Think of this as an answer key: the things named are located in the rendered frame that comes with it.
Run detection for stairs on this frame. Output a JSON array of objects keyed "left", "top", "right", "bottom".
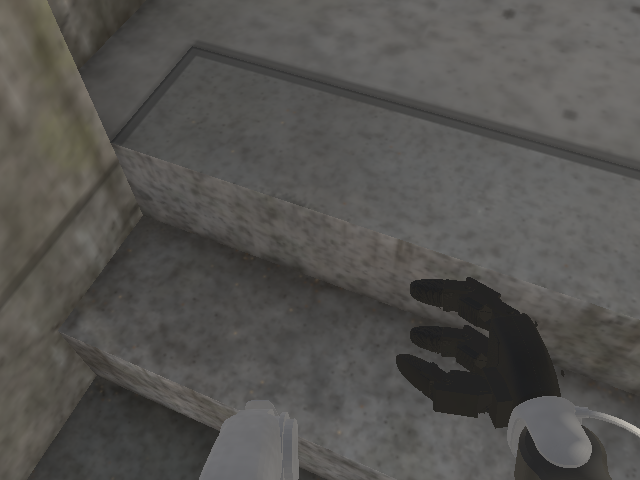
[{"left": 27, "top": 143, "right": 640, "bottom": 480}]

